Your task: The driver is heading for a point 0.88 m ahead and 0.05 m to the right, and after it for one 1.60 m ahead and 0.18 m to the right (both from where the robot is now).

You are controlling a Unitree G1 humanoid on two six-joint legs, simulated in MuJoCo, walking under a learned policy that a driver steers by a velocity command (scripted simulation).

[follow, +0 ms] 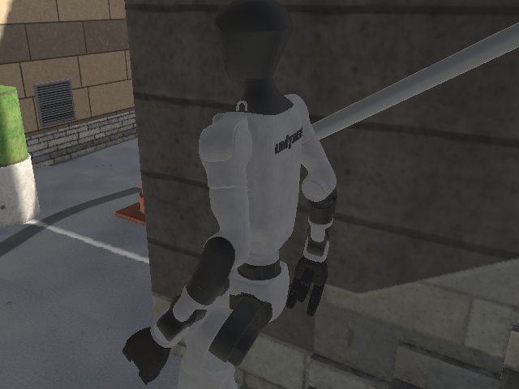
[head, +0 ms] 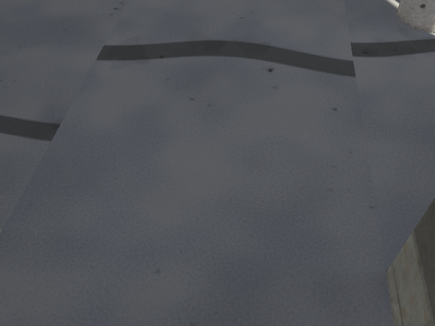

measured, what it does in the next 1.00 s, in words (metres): goes down: right foot 0.17 m lower, then left foot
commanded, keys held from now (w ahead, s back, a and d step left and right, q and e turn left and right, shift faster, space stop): w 0.76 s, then w+e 0.24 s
